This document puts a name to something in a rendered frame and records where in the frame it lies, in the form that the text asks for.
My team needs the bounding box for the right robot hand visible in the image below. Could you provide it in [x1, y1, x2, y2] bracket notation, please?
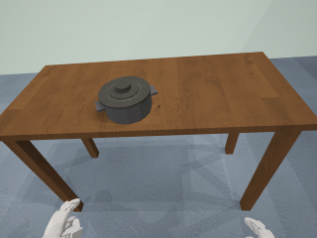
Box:
[244, 217, 275, 238]

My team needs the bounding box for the table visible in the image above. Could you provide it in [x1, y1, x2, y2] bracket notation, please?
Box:
[0, 52, 317, 212]

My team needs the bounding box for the knob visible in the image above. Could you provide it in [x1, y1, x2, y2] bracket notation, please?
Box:
[115, 80, 132, 92]

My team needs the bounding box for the pot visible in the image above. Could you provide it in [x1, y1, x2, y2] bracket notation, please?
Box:
[95, 85, 158, 125]

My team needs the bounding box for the left robot hand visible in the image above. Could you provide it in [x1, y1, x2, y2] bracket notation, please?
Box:
[44, 198, 83, 238]

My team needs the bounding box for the lid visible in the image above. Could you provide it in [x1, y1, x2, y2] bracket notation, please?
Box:
[98, 76, 151, 110]

